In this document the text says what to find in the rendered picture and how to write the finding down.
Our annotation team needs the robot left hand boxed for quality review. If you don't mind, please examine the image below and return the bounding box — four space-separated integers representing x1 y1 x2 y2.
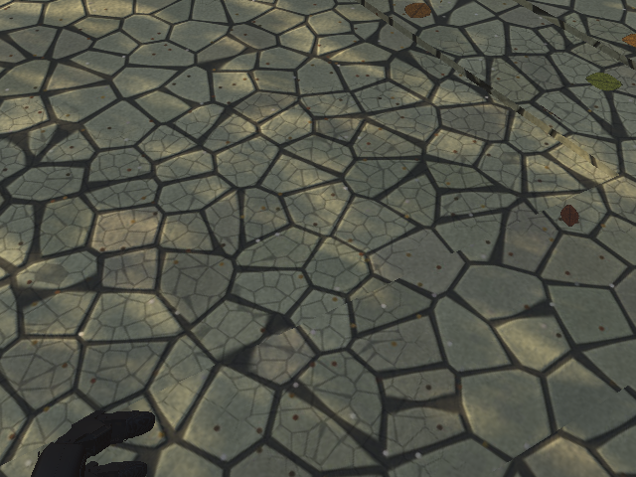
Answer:
31 410 155 477

